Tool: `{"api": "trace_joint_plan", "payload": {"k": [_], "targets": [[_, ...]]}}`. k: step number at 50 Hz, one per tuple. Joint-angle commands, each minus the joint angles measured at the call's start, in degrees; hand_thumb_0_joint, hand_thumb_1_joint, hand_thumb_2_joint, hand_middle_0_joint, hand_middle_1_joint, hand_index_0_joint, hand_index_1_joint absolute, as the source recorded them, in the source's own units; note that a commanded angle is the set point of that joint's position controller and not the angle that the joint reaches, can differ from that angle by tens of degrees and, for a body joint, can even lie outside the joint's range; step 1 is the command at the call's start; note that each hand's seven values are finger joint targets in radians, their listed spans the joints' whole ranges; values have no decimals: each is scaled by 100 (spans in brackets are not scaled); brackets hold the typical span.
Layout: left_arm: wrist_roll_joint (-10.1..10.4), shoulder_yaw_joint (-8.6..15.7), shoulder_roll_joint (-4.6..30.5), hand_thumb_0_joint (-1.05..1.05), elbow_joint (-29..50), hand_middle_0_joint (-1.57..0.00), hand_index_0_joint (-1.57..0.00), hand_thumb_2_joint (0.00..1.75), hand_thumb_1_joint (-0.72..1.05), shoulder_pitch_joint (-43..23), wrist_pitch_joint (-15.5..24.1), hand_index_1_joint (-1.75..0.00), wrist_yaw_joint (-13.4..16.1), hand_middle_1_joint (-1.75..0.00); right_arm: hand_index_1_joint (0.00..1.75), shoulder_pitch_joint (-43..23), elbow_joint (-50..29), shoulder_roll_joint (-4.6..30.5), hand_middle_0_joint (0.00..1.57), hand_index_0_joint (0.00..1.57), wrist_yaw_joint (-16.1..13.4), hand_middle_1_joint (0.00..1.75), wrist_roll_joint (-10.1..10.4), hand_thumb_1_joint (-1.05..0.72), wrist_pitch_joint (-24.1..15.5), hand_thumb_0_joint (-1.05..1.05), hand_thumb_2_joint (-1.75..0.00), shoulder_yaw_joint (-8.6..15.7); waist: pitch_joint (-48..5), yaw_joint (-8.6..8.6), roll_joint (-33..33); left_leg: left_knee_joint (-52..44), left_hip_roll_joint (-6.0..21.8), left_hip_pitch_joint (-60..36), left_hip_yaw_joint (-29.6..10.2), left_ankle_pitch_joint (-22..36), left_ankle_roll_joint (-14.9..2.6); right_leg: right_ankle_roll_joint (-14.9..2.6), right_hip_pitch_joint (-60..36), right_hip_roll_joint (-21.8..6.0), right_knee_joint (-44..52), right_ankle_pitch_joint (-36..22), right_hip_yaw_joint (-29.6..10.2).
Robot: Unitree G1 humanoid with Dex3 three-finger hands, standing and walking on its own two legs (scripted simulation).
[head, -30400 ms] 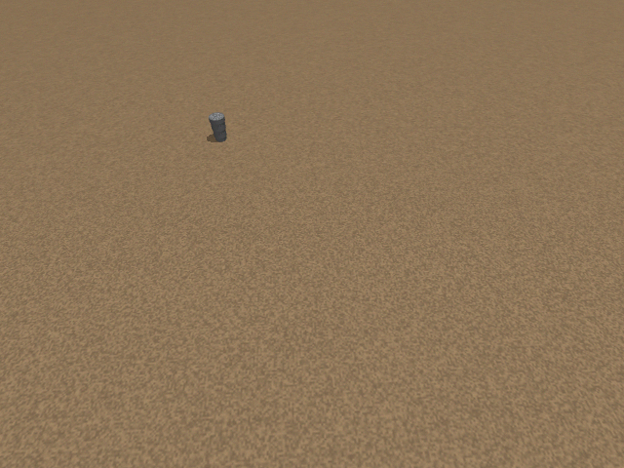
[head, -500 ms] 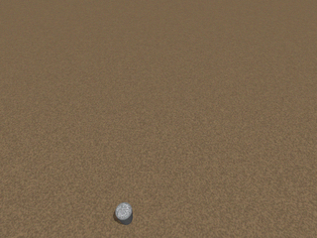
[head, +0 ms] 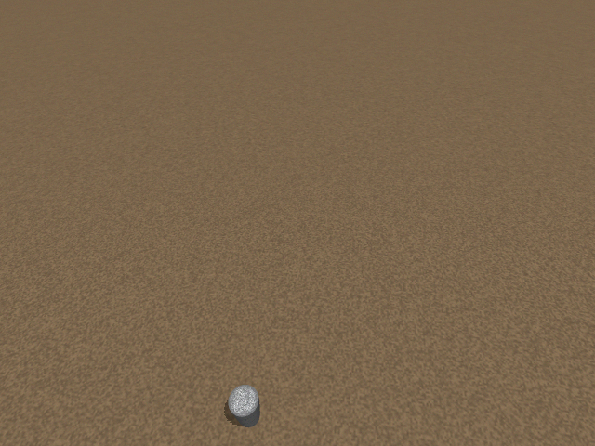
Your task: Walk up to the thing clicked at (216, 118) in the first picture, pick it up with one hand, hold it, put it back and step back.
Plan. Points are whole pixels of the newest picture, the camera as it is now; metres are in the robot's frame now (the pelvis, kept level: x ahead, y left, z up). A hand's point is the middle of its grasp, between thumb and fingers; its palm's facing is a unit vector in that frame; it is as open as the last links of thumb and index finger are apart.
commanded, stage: stand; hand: left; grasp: from the side
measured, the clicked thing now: (246, 408) +0.40 +0.20 -0.70
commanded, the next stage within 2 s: step back in 1.28 s
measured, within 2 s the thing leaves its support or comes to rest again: neither
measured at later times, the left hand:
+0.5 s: hand out of the picture +0.08 +0.24 -0.16, palm faces -0.02 -0.94 -0.34, open 7.4 cm
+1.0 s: hand out of the picture +0.11 +0.24 -0.15, palm faces -0.01 -0.94 -0.34, open 7.4 cm
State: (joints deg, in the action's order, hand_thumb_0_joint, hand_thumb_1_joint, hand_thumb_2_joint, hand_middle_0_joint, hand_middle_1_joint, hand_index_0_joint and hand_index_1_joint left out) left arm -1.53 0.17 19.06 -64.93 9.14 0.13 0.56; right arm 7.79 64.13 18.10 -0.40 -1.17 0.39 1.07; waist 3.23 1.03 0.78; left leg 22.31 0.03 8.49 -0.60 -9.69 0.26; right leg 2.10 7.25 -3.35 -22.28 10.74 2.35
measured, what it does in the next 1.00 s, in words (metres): stands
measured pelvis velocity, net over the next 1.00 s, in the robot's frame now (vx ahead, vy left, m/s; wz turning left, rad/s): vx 0.03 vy -0.01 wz -0.01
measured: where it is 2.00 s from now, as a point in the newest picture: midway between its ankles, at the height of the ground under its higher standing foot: outside the picture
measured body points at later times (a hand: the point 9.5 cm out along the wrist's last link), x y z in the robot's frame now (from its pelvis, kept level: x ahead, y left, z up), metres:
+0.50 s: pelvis +0.02 -0.01 +0.00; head +0.03 -0.01 +0.45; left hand +0.09 +0.29 -0.13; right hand +0.08 -0.30 -0.14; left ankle +0.03 +0.12 -0.74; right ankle +0.02 -0.14 -0.74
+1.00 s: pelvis +0.03 -0.01 +0.00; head +0.04 -0.01 +0.45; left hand +0.11 +0.29 -0.13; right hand +0.11 -0.31 -0.13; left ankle +0.03 +0.12 -0.74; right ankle +0.02 -0.14 -0.74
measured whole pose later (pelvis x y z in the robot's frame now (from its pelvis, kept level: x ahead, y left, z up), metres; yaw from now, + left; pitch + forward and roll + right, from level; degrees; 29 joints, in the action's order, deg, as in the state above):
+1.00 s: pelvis +0.03 -0.01 +0.00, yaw -1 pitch -3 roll +0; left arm -0.8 0.7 19.0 -66.0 5.6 0.2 0.2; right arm 5.6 65.6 19.3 -0.5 -0.7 -0.2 0.3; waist 3.3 0.4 0.6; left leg 18.5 1.0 5.5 -0.2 -10.5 1.0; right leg 1.6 4.4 -2.3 -18.1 11.2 2.2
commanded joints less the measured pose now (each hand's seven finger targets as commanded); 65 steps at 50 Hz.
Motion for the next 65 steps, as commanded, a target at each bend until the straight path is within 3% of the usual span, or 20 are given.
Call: {"api": "trace_joint_plan", "payload": {"k": [1, 5, 7, 16, 22, 27, 30, 39, 45, 49, 53, 60, 63, 64, 65], "targets": [[-23, 219, 1132, 0, 180, -20, -20, 90, 90, -143, 135, -30, 74, -30, 30, -273, -311, 1151, 20, 20, -27, 30, -9, -90, -101, 0, -90, 228, 59, -37, -17, -708, 571, 354, -630, -985, -137, -210, 260, -334, 607, 720, -456], [0, 232, 1206, 0, 199, -20, -20, 90, 90, -268, 153, -30, 72, -30, 30, -166, -259, 1106, 20, 20, -8, 30, -7, -90, -94, 0, -90, 204, 22, -80, -108, -568, 532, 255, -538, -724, -132, -247, 333, -431, 745, 875, -612], [22, 240, 1218, 0, 200, -20, -20, 90, 90, -312, 180, -30, 74, -30, 30, -126, -244, 1112, 20, 20, -6, 30, -2, -90, -121, 0, -90, 197, -149, -97, -110, -518, 562, 145, -514, -295, -140, -256, 178, -472, 728, 477, -636], [44, 228, 1155, 0, 96, -20, -20, 90, 90, -292, 174, -30, 71, -30, 30, -199, -190, 1197, 20, 20, -38, 30, 15, -90, -152, 0, -90, 137, -283, -61, -80, -532, 646, -54, -493, 297, -134, -238, -44, -454, 629, -258, -525], [62, 245, 1160, 0, 102, -20, -20, 90, 90, -372, 169, -30, 72, -30, 30, -179, -132, 1230, 20, 20, -57, 30, 19, -90, -150, 0, -90, 113, -360, -69, -10, -554, 676, -84, -445, 588, -122, -217, -245, -474, 604, -696, -521], [50, 258, 1162, 0, 120, -20, -20, 90, 90, -440, 158, -30, 69, -30, 30, -250, -146, 1239, 20, 20, -76, 30, 17, -90, -163, 0, -90, 120, -363, -68, -86, -555, 708, -182, -437, 878, -93, -215, -234, -461, 601, -844, -474], [53, 253, 1126, 0, 118, -20, -20, 90, 90, -460, 151, -30, 59, -30, 30, -271, -135, 1253, 20, 20, -69, 30, 20, -90, -166, 0, -90, 109, -312, -59, -15, -597, 702, -145, -435, 715, -84, -194, -241, -452, 634, -685, -462], [70, 276, 1140, 0, 171, -20, -20, 90, 90, -551, 149, -30, 58, -30, 30, -332, -173, 1262, 20, 20, -69, 30, 27, -90, -193, 0, -90, 123, -499, -80, -53, -552, 745, -316, -387, 1227, -83, -217, -401, -479, 573, -1171, -432], [58, 267, 1135, 0, 186, -20, -20, 90, 90, -543, 133, -30, 50, -30, 30, -424, -180, 1308, 20, 20, -71, 30, 25, -90, -187, 0, -90, 134, -453, -63, -31, -588, 757, -335, -391, 1060, -81, -214, -338, -471, 624, -950, -428], [60, 270, 1169, 0, 223, -20, -20, 90, 90, -566, 160, -30, 52, -30, 30, -413, -180, 1326, 20, 20, -65, 30, 31, -90, -192, 0, -90, 144, -572, -80, -71, -518, 773, -422, -371, 1379, -85, -222, -415, -497, 569, -1307, -429], [66, 269, 1190, 0, 197, -20, -20, 90, 90, -517, 143, -30, 46, -30, 30, -383, -164, 1312, 20, 20, -65, 30, 32, -90, -172, 0, -90, 130, -425, -94, -46, -600, 732, -306, -356, 969, -89, -233, -361, -490, 644, -1048, -453], [66, 287, 1214, 0, 225, -20, -20, 90, 90, -495, 152, -30, 44, -30, 30, -363, -206, 1291, 20, 20, -40, 30, 34, -90, -174, 0, -90, 130, -380, -99, -85, -632, 727, -265, -364, 838, -112, -249, -344, -487, 670, -928, -447], [75, 282, 1195, 0, 222, -20, -20, 90, 90, -477, 158, -30, 29, -30, 30, -364, -208, 1291, 20, 20, -30, 30, 34, -90, -174, 0, -90, 121, -286, -96, -47, -686, 721, -225, -388, 630, -93, -245, -253, -466, 729, -623, -462], [185, 536, 1644, 0, 368, -20, -20, 90, 90, -499, 104, -30, 50, -30, 30, -589, -358, 1660, 20, 20, 17, 30, 107, -90, -69, 0, -90, 273, 239, -116, -130, -23, 609, 200, -458, 1567, -249, -318, 190, -410, 220, -1610, -509], [201, 549, 1611, 0, 468, -20, -20, 90, 90, -441, 83, -30, 71, -30, 30, -467, -439, 1588, 20, 20, 21, 30, 153, -90, -31, 0, -90, 280, 43, -152, -118, 167, 599, 209, -374, 1782, -288, -376, 155, -410, 50, -1786, -482]]}}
